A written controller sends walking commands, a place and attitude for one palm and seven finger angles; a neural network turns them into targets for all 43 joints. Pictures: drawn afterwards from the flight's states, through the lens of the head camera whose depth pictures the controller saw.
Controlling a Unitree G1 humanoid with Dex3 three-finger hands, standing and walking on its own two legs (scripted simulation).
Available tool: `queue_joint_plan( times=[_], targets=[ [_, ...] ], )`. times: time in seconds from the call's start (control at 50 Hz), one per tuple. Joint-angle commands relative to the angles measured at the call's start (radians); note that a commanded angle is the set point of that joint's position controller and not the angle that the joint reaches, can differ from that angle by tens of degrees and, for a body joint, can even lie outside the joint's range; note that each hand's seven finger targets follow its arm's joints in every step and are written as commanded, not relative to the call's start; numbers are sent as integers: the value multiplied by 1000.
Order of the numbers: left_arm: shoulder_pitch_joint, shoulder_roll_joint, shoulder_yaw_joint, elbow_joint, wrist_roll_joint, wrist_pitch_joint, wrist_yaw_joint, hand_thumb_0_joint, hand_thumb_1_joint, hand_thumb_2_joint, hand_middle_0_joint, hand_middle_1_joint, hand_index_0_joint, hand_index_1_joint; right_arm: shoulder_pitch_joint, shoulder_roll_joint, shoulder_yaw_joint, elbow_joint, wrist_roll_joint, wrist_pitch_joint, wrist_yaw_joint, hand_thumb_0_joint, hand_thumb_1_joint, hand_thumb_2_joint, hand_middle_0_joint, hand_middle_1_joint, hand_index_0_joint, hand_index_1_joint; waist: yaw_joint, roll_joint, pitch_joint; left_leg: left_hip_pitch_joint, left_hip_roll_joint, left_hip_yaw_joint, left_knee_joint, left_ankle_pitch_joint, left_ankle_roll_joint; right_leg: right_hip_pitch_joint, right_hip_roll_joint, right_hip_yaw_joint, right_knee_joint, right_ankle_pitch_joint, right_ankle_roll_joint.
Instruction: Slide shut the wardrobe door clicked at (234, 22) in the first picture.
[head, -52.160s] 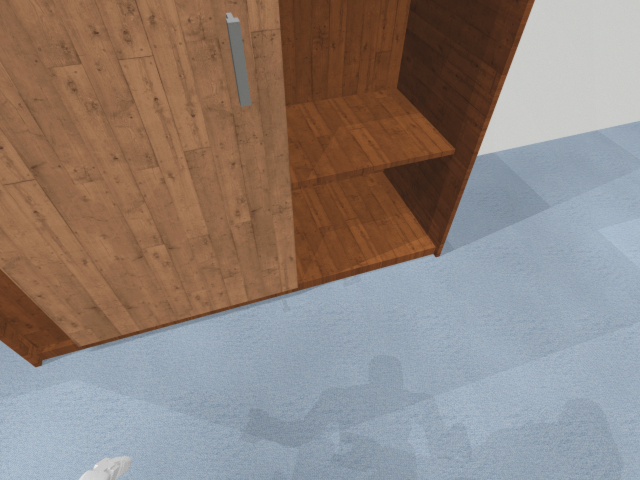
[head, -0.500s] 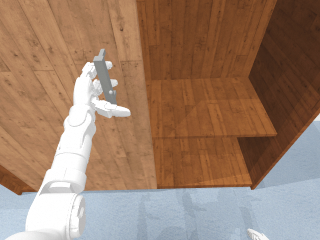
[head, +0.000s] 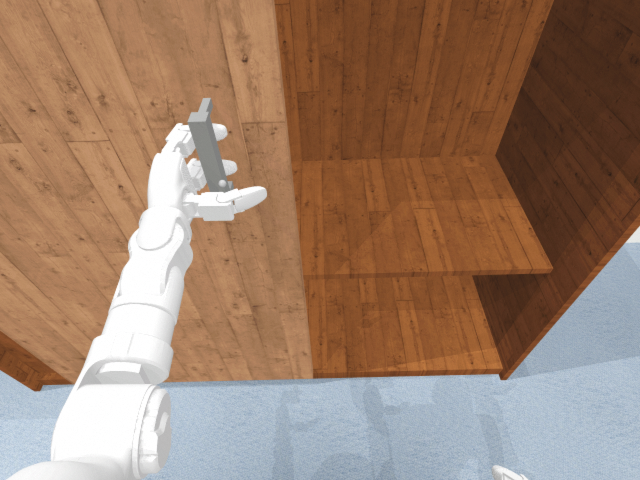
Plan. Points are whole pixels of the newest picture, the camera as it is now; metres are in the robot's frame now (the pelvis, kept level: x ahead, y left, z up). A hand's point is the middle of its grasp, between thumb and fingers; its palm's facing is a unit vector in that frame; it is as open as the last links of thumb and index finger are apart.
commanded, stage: grip the handle and tug to test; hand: left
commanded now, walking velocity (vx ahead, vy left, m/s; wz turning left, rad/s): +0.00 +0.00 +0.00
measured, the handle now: (216, 160) +0.50 +0.14 +0.15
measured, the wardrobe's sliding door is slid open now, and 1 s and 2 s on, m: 0.59 0.59 0.59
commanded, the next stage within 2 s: tug the door sideways, standing still in 1.06 s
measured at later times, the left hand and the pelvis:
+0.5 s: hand (226, 182) +0.44 +0.12 +0.16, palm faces +0.02 -1.00 +0.00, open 5.6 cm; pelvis -0.01 +0.00 +0.00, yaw +0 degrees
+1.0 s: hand (226, 183) +0.44 +0.12 +0.16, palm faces +0.01 -1.00 +0.01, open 5.7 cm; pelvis -0.01 +0.00 +0.00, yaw -2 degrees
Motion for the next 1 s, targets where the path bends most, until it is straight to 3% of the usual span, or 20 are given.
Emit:
queue_joint_plan(
  times=[0.0,0.1,0.12,0.14,0.22,0.26,0.32,0.36,0.42,0.46,0.52,0.6,0.62,0.8,0.88,0.92,0.98],
  targets=[
    [-450,102,-30,-225,3,-76,-30,0,387,680,-395,-1327,-395,-1327,-15,-117,-50,-115,1,-42,-12,0,-900,-900,200,300,200,300,-17,-46,-303,326,-39,-20,-2,385,43,-63,40,-29,-57,530,-7],
    [-473,167,24,-167,5,-76,-29,0,620,780,-420,-1360,-420,-1360,-1,-126,-51,-102,-1,-38,-17,0,-900,-900,200,300,200,300,-16,-86,-298,295,-41,-20,-6,349,46,-54,39,-24,-62,514,-5],
    [-461,171,25,-155,7,-77,-29,0,667,800,-425,-1367,-425,-1367,0,-127,-51,-99,-2,-35,-18,0,-900,-900,200,300,200,300,-10,-87,-295,282,-43,-19,-6,348,46,-41,37,-23,-63,513,-7],
    [-486,141,0,-157,5,-79,-33,0,713,820,-430,-1373,-430,-1373,-3,-123,-49,-102,1,-37,-16,0,-900,-900,200,300,200,300,-21,-59,-294,296,-45,-17,-4,347,47,-62,38,-22,-61,513,-6],
    [-519,184,32,-86,8,-80,-35,0,900,900,-450,-1400,-450,-1400,13,-128,-48,-88,-1,-31,-20,0,-900,-900,200,300,200,300,-24,-77,-266,263,-44,-21,-3,308,46,-72,36,-21,-68,468,-7],
    [-559,158,4,-89,10,-86,-38,0,900,900,-450,-1400,-450,-1400,15,-126,-48,-91,1,-35,-19,0,-900,-900,200,300,200,300,-35,-53,-279,274,-43,-23,-2,302,47,-95,38,-21,-63,456,-6],
    [-548,197,44,-70,5,-102,-33,0,900,900,-450,-1400,-450,-1400,23,-130,-50,-86,-2,-35,-20,0,-900,-900,200,300,200,300,-23,-65,-305,273,-41,-26,0,315,45,-70,37,-21,-59,463,-9],
    [-596,172,29,-96,1,-120,-30,0,900,900,-450,-1400,-450,-1400,25,-125,-52,-87,-2,-44,-17,0,-900,-900,200,300,200,300,-35,-62,-323,297,-41,-29,5,324,45,-88,40,-21,-55,469,-5],
    [-590,205,50,-43,12,-129,-21,0,900,900,-450,-1400,-450,-1400,35,-131,-50,-74,-5,-41,-19,0,-900,-900,200,300,200,300,-37,-99,-302,262,-40,-28,2,299,47,-83,38,-20,-58,447,-3],
    [-596,180,32,-44,13,-136,-26,0,900,900,-450,-1400,-450,-1400,34,-128,-51,-81,-3,-48,-15,0,-900,-900,200,300,200,300,-36,-81,-304,266,-43,-26,3,295,49,-93,41,-17,-56,450,-3],
    [-613,220,60,-25,16,-145,-26,0,900,900,-450,-1400,-450,-1400,42,-131,-51,-71,-5,-46,-17,0,-900,-900,200,300,200,300,-33,-71,-301,258,-42,-24,4,284,49,-87,38,-15,-60,436,-5],
    [-642,222,59,-4,10,-153,-37,0,900,900,-450,-1400,-450,-1400,40,-130,-47,-75,-2,-52,-21,0,-900,-900,200,300,200,300,-42,-71,-287,243,-43,-22,-1,245,50,-101,39,-10,-65,411,-1],
    [-624,245,79,20,12,-154,-36,0,900,900,-450,-1400,-450,-1400,45,-134,-47,-70,-4,-51,-22,0,-900,-900,200,300,200,300,-34,-86,-285,228,-42,-24,-2,241,50,-89,38,-10,-65,402,-4],
    [-493,266,111,-21,2,-151,-54,0,900,900,-450,-1400,-450,-1400,30,-132,-47,-108,1,-56,-21,0,-900,-900,200,300,200,300,-3,-79,-299,222,-41,-11,-14,247,50,-44,38,-9,-67,434,-2],
    [-409,244,106,-116,-7,-141,-55,0,900,900,-450,-1400,-450,-1400,17,-129,-49,-132,1,-58,-17,0,-900,-900,200,300,200,300,14,-66,-335,250,-41,-6,-18,307,48,-3,38,-14,-62,498,-4],
    [-335,255,118,-123,-7,-127,-54,0,900,900,-450,-1400,-450,-1400,10,-131,-50,-138,2,-53,-17,0,-900,-900,200,300,200,300,26,-84,-316,238,-40,-2,-24,311,48,18,37,-17,-67,507,-5],
    [-290,226,99,-176,-13,-104,-55,0,900,900,-450,-1400,-450,-1400,-3,-127,-50,-152,6,-53,-16,0,-900,-900,200,300,200,300,27,-84,-296,242,-38,5,-31,322,47,18,40,-19,-70,531,-1]
  ],
)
